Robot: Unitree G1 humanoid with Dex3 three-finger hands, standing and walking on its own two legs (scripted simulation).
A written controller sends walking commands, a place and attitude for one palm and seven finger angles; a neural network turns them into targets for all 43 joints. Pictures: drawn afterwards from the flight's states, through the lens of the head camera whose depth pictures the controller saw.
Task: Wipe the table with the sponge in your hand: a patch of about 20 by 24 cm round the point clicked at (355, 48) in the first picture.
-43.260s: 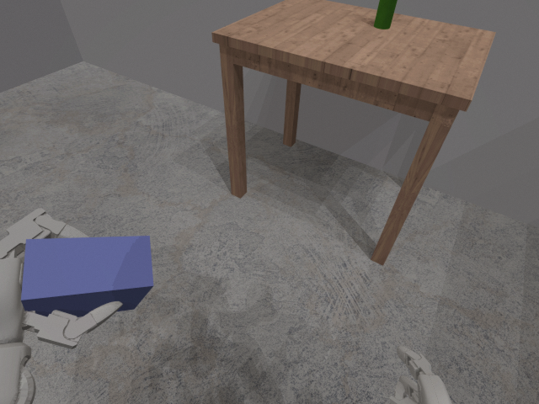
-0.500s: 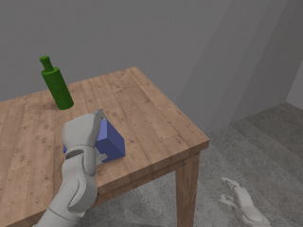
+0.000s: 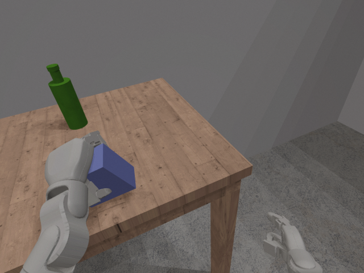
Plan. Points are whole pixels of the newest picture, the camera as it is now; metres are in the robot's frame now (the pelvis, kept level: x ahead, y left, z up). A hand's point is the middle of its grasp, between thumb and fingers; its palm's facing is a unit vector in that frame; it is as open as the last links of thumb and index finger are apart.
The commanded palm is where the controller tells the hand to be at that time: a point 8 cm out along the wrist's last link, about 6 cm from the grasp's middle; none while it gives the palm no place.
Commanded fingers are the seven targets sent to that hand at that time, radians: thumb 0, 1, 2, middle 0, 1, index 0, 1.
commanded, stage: slide back across to the middle lane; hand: left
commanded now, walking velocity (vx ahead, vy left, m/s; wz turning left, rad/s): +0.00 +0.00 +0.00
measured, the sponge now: (102, 180) +0.26 +0.21 +0.13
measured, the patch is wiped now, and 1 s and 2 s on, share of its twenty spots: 0.90 0.95 0.95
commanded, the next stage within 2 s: wipe forward along the middle lane in 0.06 s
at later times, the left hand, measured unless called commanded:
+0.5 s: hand (83, 171) +0.26 +0.24 +0.16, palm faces +0.21 -0.16 -0.96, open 9.7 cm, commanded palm +0.23 +0.25 +0.20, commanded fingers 0.00 0.10 1.30 -1.20 -1.60 -1.20 -1.60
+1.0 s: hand (83, 159) +0.31 +0.27 +0.15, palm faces +0.02 -0.04 -1.00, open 9.7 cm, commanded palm +0.28 +0.28 +0.18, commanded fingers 0.00 0.10 1.30 -1.20 -1.60 -1.20 -1.60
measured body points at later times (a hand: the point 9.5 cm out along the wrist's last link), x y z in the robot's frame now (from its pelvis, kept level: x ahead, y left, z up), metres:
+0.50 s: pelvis -0.02 +0.00 +0.00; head -0.08 -0.05 +0.44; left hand +0.25 +0.24 +0.21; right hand +0.24 -0.18 -0.06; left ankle +0.03 +0.15 -0.73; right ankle -0.01 -0.08 -0.73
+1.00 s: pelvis -0.01 -0.02 +0.00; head -0.05 -0.07 +0.45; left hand +0.30 +0.26 +0.20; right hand +0.21 -0.24 -0.09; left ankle +0.03 +0.14 -0.73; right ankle -0.01 -0.08 -0.73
